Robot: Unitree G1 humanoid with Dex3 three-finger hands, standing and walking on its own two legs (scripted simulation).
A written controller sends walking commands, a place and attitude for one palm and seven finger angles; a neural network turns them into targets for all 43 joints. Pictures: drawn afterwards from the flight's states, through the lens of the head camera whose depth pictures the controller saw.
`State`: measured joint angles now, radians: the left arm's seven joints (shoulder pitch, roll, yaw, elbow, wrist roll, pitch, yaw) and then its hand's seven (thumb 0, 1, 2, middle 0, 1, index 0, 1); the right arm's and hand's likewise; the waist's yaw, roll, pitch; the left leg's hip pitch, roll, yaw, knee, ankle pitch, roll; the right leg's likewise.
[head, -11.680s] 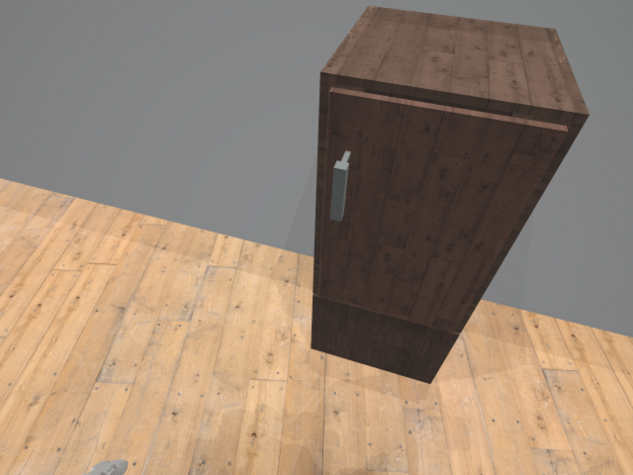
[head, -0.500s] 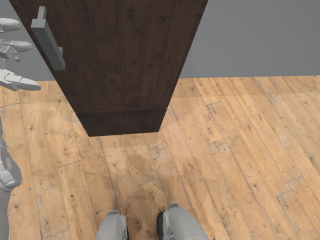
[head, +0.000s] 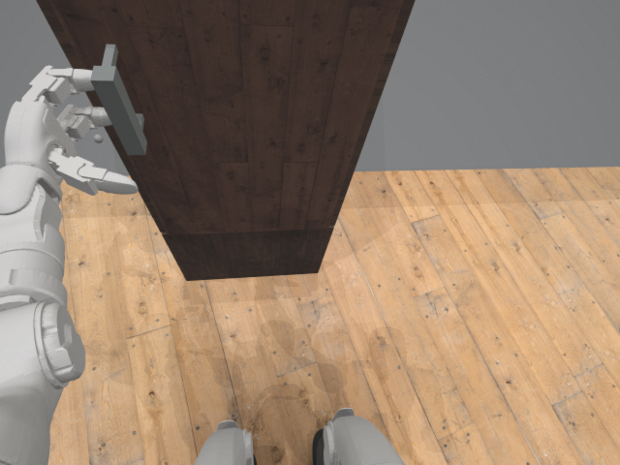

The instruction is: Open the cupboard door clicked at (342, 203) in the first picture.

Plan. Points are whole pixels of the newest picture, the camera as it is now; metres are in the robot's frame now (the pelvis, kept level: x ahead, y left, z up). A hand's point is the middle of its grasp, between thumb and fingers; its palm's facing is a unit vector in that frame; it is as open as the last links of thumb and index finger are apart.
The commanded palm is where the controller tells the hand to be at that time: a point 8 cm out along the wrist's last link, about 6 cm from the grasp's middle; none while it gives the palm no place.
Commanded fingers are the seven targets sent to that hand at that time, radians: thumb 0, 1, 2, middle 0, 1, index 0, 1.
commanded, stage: slide the fingers in behind the handle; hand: left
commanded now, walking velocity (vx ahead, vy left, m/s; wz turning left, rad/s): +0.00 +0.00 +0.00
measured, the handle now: (124, 102) +0.56 +0.20 +0.08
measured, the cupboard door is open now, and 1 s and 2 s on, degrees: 0 0 1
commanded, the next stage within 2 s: close the thumb around the handle in 0.96 s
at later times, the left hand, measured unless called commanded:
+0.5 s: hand (128, 132) +0.51 +0.19 +0.08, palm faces +0.00 -1.00 -0.01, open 14.0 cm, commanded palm +0.48 +0.23 +0.07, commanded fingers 0.00 -0.50 0.30 -0.30 -1.20 -0.30 -1.20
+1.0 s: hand (124, 136) +0.51 +0.20 +0.07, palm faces +0.02 -1.00 +0.00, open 14.0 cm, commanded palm +0.49 +0.24 +0.07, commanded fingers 0.00 -0.50 0.30 -0.30 -1.20 -0.30 -1.20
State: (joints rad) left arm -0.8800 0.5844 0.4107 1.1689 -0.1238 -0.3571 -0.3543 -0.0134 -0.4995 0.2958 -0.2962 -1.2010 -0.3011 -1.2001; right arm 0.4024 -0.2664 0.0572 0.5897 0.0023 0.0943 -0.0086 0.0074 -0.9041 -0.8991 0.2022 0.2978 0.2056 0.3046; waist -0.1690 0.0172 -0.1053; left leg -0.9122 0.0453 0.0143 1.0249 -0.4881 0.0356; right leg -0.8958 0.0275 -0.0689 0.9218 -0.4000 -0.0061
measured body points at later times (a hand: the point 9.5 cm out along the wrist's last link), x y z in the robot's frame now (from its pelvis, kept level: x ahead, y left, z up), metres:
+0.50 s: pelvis +0.00 -0.01 +0.00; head +0.13 +0.02 +0.43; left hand +0.50 +0.25 +0.08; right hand -0.01 -0.27 -0.11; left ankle -0.01 +0.09 -0.67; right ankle +0.02 -0.12 -0.67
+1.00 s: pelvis -0.01 -0.01 +0.00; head +0.13 +0.02 +0.42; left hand +0.50 +0.25 +0.07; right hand +0.00 -0.27 -0.11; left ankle -0.01 +0.09 -0.67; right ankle +0.02 -0.12 -0.67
